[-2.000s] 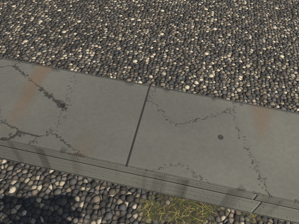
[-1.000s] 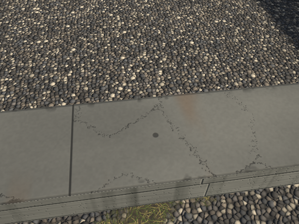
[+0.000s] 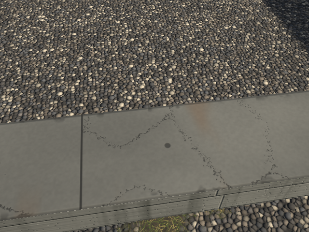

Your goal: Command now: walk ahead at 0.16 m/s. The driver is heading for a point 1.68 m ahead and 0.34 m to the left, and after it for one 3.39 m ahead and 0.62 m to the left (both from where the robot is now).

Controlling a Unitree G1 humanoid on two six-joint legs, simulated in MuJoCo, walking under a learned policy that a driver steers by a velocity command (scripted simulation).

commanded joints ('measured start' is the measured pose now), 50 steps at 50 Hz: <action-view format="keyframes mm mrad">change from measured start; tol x32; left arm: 1 -17 80 5 -41 19 -8 -20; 13 345 247 67 25 -30 -121 -31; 50 -227 -120 -97 -566 -29 -143 -33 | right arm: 1 87 -193 -53 -6 -4 25 -3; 27 -313 -44 -25 -248 37 -79 47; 34 209 -233 -126 -137 30 -46 38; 50 341 -40 -31 -54 20 11 -1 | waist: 1 -34 144 88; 12 132 -271 -34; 33 -176 -95 -145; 35 -53 308 -317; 50 -56 67 120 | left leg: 1 -20 239 -339 -300 -552 129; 9 -135 215 -208 -232 -204 119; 15 -696 109 -101 693 -117 29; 33 68 -34 79 89 221 129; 35 565 398 -754 -59 346 406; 37 351 332 -642 -206 -40 343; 44 -120 188 -360 -201 128 275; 50 121 238 -491 -163 -59 217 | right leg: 1 -183 48 -106 129 -173 -48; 10 160 33 -171 -52 67 -60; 13 358 -396 574 -334 -318 -312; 27 144 -199 -170 -374 496 -163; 32 228 -234 -233 104 1212 -124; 33 131 -198 -244 314 1106 -96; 35 -517 81 -111 1023 -285 -9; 39 -576 -89 0 900 -36 -42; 50 -1508 -107 -117 1889 -220 19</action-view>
